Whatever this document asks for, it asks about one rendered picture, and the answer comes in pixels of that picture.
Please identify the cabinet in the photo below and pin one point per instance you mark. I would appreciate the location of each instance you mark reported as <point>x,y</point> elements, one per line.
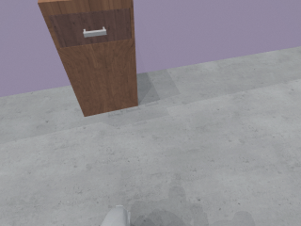
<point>102,75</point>

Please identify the left robot thigh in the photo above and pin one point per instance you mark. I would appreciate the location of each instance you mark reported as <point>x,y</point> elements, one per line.
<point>117,217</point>

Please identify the drawer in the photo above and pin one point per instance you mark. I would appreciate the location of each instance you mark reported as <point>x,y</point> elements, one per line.
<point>69,27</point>

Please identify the handle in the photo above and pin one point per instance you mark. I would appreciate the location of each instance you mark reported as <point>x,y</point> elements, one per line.
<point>94,33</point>

